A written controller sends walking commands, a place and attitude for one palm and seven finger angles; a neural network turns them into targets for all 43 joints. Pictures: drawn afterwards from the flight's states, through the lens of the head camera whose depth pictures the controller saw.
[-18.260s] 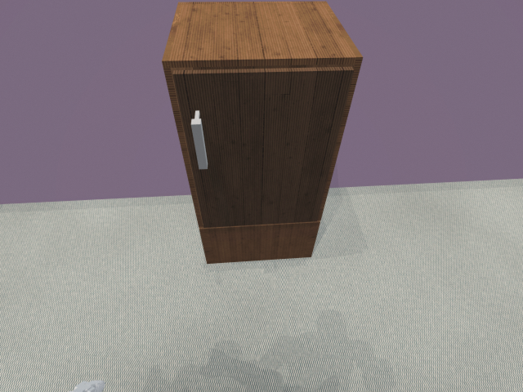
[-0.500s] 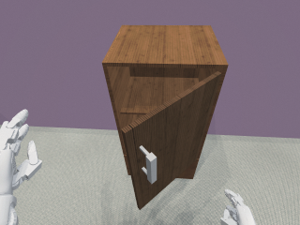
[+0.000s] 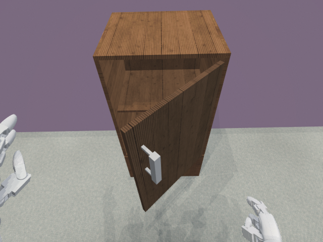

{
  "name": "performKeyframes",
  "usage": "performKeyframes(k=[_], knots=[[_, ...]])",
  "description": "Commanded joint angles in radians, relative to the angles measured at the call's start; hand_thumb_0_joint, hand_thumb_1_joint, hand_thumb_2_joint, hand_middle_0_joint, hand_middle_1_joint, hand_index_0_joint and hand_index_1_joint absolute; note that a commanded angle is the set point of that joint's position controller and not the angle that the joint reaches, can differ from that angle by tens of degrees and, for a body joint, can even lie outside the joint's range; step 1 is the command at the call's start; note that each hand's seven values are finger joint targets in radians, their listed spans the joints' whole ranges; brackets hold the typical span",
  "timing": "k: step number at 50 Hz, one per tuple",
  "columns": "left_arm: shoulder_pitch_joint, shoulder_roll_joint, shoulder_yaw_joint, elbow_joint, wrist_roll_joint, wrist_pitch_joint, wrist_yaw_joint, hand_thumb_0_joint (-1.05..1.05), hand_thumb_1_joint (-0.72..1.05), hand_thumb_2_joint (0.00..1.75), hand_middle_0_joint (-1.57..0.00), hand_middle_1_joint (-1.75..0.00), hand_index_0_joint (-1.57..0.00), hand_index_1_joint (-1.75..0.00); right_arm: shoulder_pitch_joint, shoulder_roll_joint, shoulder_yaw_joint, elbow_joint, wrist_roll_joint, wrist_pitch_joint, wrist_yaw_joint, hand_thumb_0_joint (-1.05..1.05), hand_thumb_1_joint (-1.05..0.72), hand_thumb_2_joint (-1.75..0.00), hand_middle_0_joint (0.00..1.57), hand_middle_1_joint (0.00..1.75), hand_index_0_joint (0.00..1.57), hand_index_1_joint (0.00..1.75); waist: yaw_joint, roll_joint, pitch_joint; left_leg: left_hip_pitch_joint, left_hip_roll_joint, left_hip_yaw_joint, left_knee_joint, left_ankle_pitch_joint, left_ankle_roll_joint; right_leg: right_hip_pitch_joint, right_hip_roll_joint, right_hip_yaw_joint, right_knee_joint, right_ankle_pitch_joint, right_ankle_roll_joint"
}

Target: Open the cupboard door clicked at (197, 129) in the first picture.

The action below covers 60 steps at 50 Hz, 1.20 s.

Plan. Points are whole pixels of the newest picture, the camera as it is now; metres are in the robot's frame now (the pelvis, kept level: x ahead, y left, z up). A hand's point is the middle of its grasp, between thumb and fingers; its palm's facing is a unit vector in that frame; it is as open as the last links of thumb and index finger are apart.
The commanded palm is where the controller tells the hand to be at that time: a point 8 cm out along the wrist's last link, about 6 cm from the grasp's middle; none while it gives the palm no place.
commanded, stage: step back with the hand held close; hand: left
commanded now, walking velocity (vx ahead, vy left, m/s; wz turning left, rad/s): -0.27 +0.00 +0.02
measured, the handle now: (150, 164) +0.35 +0.06 -0.06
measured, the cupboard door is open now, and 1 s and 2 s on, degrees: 44 44 44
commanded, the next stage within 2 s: stop stepping back and stand still in 1.32 s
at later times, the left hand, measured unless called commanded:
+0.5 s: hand out of the picture +0.13 +0.28 +0.15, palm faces +0.46 -0.74 -0.49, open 7.4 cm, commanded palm +0.06 +0.32 +0.17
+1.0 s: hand out of the picture +0.08 +0.28 +0.16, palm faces +0.50 -0.73 -0.47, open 7.4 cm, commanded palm +0.02 +0.30 +0.17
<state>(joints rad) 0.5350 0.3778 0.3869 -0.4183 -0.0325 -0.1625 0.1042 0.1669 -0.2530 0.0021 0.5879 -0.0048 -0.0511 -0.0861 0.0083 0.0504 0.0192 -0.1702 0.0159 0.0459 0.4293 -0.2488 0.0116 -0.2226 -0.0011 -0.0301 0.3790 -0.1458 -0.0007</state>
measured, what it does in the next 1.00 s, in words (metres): walks backwards: right foot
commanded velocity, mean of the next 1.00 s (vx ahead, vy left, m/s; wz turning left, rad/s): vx -0.34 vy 0.00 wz -0.01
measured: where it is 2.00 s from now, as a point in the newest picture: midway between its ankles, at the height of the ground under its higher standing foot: outside the picture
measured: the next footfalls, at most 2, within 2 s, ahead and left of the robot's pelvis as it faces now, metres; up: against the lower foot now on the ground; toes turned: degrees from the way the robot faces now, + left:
right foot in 0.92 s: -0.13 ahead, -0.11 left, +0.00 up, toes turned +7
left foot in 1.16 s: -0.09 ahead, +0.09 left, +0.00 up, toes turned +0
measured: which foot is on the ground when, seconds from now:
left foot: down 0.00-1.00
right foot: down 0.00-0.76, up 0.78-0.90, down 0.92-1.00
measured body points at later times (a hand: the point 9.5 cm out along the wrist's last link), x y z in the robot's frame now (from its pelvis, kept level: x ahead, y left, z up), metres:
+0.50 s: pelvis -0.07 +0.02 -0.02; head -0.05 +0.03 +0.43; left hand +0.10 +0.32 +0.18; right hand +0.10 -0.22 -0.09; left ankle -0.01 +0.11 -0.74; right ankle +0.03 -0.12 -0.74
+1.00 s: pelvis -0.12 +0.00 -0.02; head -0.07 +0.02 +0.43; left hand +0.05 +0.32 +0.18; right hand +0.09 -0.21 -0.10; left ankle -0.01 +0.11 -0.74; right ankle -0.17 -0.11 -0.74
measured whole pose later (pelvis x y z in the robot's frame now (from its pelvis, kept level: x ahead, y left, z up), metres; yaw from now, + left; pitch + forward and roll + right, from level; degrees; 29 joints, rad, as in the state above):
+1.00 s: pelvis -0.12 +0.00 -0.02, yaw +1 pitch +4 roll -2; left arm 0.50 0.39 0.48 -0.52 -0.02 -0.29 0.15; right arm 0.13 -0.19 0.00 0.65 -0.03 -0.16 -0.06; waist 0.05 -0.01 0.03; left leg -0.52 0.05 0.04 0.57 -0.12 0.02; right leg -0.24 0.10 0.07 0.56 -0.39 -0.03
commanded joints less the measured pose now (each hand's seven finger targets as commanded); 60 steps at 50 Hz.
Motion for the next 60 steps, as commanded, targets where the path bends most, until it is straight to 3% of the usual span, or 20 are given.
performKeyframes(k=[1,12,16,19,23,27,31,34,36,38,39,41,46,49,51,53,56,58,59,60], knots=[[0.005,0.212,0.160,-0.225,-0.011,-0.060,0.036,0.00,0.90,0.90,-0.20,-0.30,-0.20,-0.30,-0.098,-0.098,-0.052,-0.178,0.009,-0.032,-0.010,0.00,-0.90,-0.90,0.20,0.30,0.20,0.30,0.008,-0.023,-0.170,-0.064,0.039,-0.046,-0.047,0.269,0.008,0.137,-0.048,0.057,0.030,0.304,-0.001],[-0.019,0.212,0.172,-0.250,0.018,-0.084,0.057,0.00,0.90,0.90,-0.20,-0.30,-0.20,-0.30,-0.082,-0.112,-0.057,-0.193,0.010,-0.051,-0.014,0.00,-0.90,-0.90,0.20,0.30,0.20,0.30,0.006,0.008,-0.075,-0.392,0.068,-0.101,-0.112,-0.200,0.061,0.191,-0.030,0.095,0.121,0.074,0.009],[-0.043,0.206,0.167,-0.264,0.025,-0.101,0.064,0.00,0.90,0.90,-0.20,-0.30,-0.20,-0.30,-0.058,-0.110,-0.056,-0.189,0.009,-0.068,-0.011,0.00,-0.90,-0.90,0.20,0.30,0.20,0.30,-0.005,-0.044,-0.054,-0.398,0.044,-0.096,-0.041,-0.303,0.061,0.092,-0.057,0.151,0.050,-0.104,-0.005],[-0.058,0.205,0.165,-0.295,0.027,-0.115,0.071,0.00,0.90,0.90,-0.20,-0.30,-0.20,-0.30,-0.055,-0.114,-0.053,-0.187,0.007,-0.083,-0.013,0.00,-0.90,-0.90,0.20,0.30,0.20,0.30,-0.008,0.007,-0.053,-0.400,0.059,-0.125,-0.061,-0.343,0.063,0.058,-0.044,0.131,0.061,-0.183,-0.003],[-0.047,0.204,0.192,-0.287,0.039,-0.130,0.076,0.00,0.90,0.90,-0.20,-0.30,-0.20,-0.30,-0.059,-0.112,-0.054,-0.187,0.005,-0.098,-0.019,0.00,-0.90,-0.90,0.20,0.30,0.20,0.30,0.002,0.086,-0.071,-0.568,0.125,-0.191,-0.165,-0.434,0.096,0.226,0.019,0.083,0.245,-0.043,0.019],[-0.033,0.214,0.221,-0.274,0.047,-0.143,0.067,0.00,0.90,0.90,-0.20,-0.30,-0.20,-0.30,-0.056,-0.115,-0.063,-0.184,0.000,-0.112,-0.013,0.00,-0.90,-0.90,0.20,0.30,0.20,0.30,0.002,0.086,-0.067,-0.650,0.108,-0.183,-0.115,-0.448,0.108,0.280,0.029,0.146,0.299,0.090,0.011],[-0.089,0.207,0.185,-0.292,0.031,-0.140,0.060,0.00,0.90,0.90,-0.20,-0.30,-0.20,-0.30,-0.036,-0.105,-0.063,-0.161,-0.002,-0.113,0.000,0.00,-0.90,-0.90,0.20,0.30,0.20,0.30,-0.015,-0.097,-0.048,-0.462,0.011,-0.104,0.093,-0.358,0.054,0.010,-0.077,0.292,0.078,-0.070,-0.038],[-0.089,0.216,0.173,-0.307,0.017,-0.139,0.068,0.00,0.90,0.90,-0.20,-0.30,-0.20,-0.30,-0.041,-0.096,-0.059,-0.142,-0.001,-0.104,0.004,0.00,-0.90,-0.90,0.20,0.30,0.20,0.30,-0.021,-0.107,-0.071,-0.295,-0.006,-0.103,0.108,-0.265,0.031,-0.140,-0.091,0.259,0.009,-0.171,-0.045],[-0.067,0.225,0.195,-0.322,0.019,-0.149,0.071,0.00,0.90,0.90,-0.20,-0.30,-0.20,-0.30,-0.051,-0.105,-0.061,-0.149,0.000,-0.102,-0.001,0.00,-0.90,-0.90,0.20,0.30,0.20,0.30,-0.019,-0.014,-0.084,-0.387,0.041,-0.150,-0.013,-0.328,0.057,-0.047,-0.032,0.189,0.106,-0.152,-0.011],[-0.034,0.218,0.227,-0.328,0.033,-0.157,0.072,0.00,0.90,0.90,-0.20,-0.30,-0.20,-0.30,-0.074,-0.117,-0.064,-0.161,-0.001,-0.106,-0.008,0.00,-0.90,-0.90,0.20,0.30,0.20,0.30,0.000,0.153,-0.118,-0.638,0.172,-0.272,-0.203,-0.482,0.115,0.217,0.061,0.095,0.387,-0.020,0.023],[-0.033,0.216,0.237,-0.337,0.037,-0.159,0.069,0.00,0.90,0.90,-0.20,-0.30,-0.20,-0.30,-0.079,-0.111,-0.068,-0.166,-0.001,-0.112,-0.008,0.00,-0.90,-0.90,0.20,0.30,0.20,0.30,0.007,0.185,-0.144,-0.684,0.226,-0.314,-0.242,-0.478,0.139,0.289,0.093,0.069,0.505,0.036,0.032],[-0.044,0.229,0.257,-0.339,0.041,-0.167,0.057,0.00,0.90,0.90,-0.20,-0.30,-0.20,-0.30,-0.081,-0.113,-0.085,-0.163,-0.009,-0.128,-0.002,0.00,-0.90,-0.90,0.20,0.30,0.20,0.30,0.008,0.150,-0.121,-0.704,0.290,-0.333,-0.253,-0.493,0.174,0.275,0.118,0.093,0.608,-0.152,0.033],[-0.043,0.174,0.160,-0.311,0.002,-0.172,0.049,0.00,0.90,0.90,-0.20,-0.30,-0.20,-0.30,-0.052,-0.088,-0.066,-0.079,-0.030,-0.167,0.021,0.00,-0.90,-0.90,0.20,0.30,0.20,0.30,-0.004,0.126,-0.125,-0.138,0.220,-0.230,-0.050,0.185,0.106,-0.091,0.064,0.095,0.174,-0.202,-0.005],[-0.135,0.212,0.130,-0.319,0.008,-0.184,0.050,0.00,0.90,0.90,-0.20,-0.30,-0.20,-0.30,-0.061,-0.081,-0.064,-0.050,-0.020,-0.150,0.023,0.00,-0.90,-0.90,0.20,0.30,0.20,0.30,-0.020,0.009,-0.297,0.112,0.130,-0.070,0.127,0.562,0.023,-0.089,-0.051,0.227,0.055,0.432,-0.012],[-0.118,0.256,0.164,-0.305,0.005,-0.152,0.054,0.00,0.90,0.90,-0.20,-0.30,-0.20,-0.30,-0.086,-0.073,-0.070,-0.095,0.004,-0.131,0.015,0.00,-0.90,-0.90,0.20,0.30,0.20,0.30,-0.019,-0.185,-0.323,0.050,0.012,0.018,0.201,0.285,-0.004,-0.030,-0.119,0.239,0.015,0.727,0.057],[-0.001,0.289,0.205,-0.273,0.005,-0.131,0.053,0.00,0.90,0.90,-0.20,-0.30,-0.20,-0.30,-0.118,-0.049,-0.053,-0.127,0.006,-0.101,0.013,0.00,-0.90,-0.90,0.20,0.30,0.20,0.30,0.003,-0.195,-0.229,-0.118,-0.036,-0.008,0.290,-0.017,-0.013,-0.027,-0.186,0.278,-0.021,0.659,-0.013],[0.031,0.294,0.228,-0.262,0.000,-0.113,0.044,0.00,0.90,0.90,-0.20,-0.30,-0.20,-0.30,-0.131,-0.040,-0.028,-0.137,-0.002,-0.066,0.006,0.00,-0.90,-0.90,0.20,0.30,0.20,0.30,-0.003,-0.164,-0.155,-0.261,-0.032,-0.045,0.194,-0.058,-0.022,0.087,-0.176,0.262,0.032,0.807,-0.083],[0.012,0.301,0.226,-0.304,-0.005,-0.117,0.040,0.00,0.90,0.90,-0.20,-0.30,-0.20,-0.30,-0.122,-0.071,-0.031,-0.137,0.002,-0.050,-0.012,0.00,-0.90,-0.90,0.20,0.30,0.20,0.30,-0.010,0.002,-0.171,-0.137,-0.004,-0.061,-0.017,0.417,-0.022,0.118,-0.051,0.169,0.084,0.733,-0.020],[0.018,0.300,0.222,-0.312,-0.008,-0.119,0.035,0.00,0.90,0.90,-0.20,-0.30,-0.20,-0.30,-0.098,-0.087,-0.045,-0.136,0.011,-0.046,-0.011,0.00,-0.90,-0.90,0.20,0.30,0.20,0.30,-0.001,0.057,-0.231,-0.021,0.059,-0.093,-0.068,0.700,-0.006,0.110,0.016,0.116,0.118,0.566,0.014],[0.056,0.308,0.231,-0.315,-0.019,-0.115,0.032,0.00,0.90,0.90,-0.20,-0.30,-0.20,-0.30,-0.081,-0.089,-0.055,-0.142,0.008,-0.048,-0.004,0.00,-0.90,-0.90,0.20,0.30,0.20,0.30,0.004,0.127,-0.306,0.122,0.151,-0.163,-0.047,0.992,0.018,0.023,0.062,0.065,0.193,0.201,0.029]])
